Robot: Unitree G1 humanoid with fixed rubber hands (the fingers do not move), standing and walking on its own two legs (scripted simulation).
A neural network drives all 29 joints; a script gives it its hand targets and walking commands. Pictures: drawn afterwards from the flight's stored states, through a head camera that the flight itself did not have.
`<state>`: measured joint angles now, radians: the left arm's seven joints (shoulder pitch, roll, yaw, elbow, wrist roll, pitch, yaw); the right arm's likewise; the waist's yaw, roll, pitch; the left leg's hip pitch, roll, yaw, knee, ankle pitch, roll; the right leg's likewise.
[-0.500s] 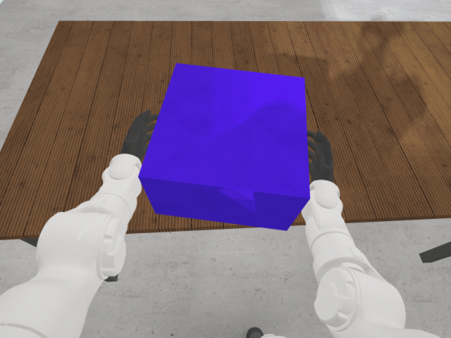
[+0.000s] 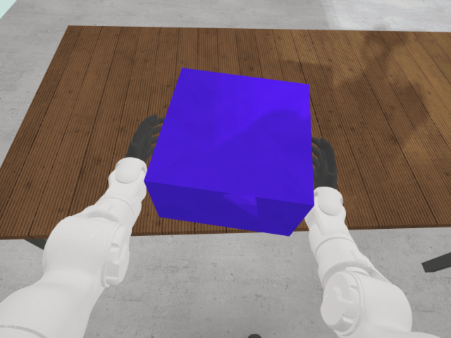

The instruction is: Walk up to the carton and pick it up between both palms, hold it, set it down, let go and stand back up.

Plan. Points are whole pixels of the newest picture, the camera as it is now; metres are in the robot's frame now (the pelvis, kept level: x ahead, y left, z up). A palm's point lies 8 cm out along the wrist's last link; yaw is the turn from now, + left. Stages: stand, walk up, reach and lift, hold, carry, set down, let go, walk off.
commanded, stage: reach and lift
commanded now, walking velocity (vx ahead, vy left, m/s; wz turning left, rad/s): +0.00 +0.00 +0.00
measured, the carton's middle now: (234, 150) +0.45 -0.04 +0.02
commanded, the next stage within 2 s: none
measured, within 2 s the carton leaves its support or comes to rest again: leaves its support in 0.18 s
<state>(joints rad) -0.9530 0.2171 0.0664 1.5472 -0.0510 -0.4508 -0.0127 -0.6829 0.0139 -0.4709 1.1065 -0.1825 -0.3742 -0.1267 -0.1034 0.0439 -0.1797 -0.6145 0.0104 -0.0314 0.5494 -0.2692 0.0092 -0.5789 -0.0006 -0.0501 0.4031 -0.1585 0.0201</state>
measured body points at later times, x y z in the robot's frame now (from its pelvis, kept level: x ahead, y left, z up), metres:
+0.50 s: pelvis -0.01 +0.00 +0.00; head +0.04 -0.01 +0.44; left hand +0.44 +0.14 +0.06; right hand +0.38 -0.21 +0.04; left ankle -0.02 +0.10 -0.73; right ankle +0.00 -0.14 -0.73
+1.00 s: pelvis -0.01 +0.00 +0.01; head +0.01 -0.01 +0.46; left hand +0.41 +0.16 +0.09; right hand +0.39 -0.19 +0.08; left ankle -0.02 +0.10 -0.73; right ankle +0.00 -0.14 -0.73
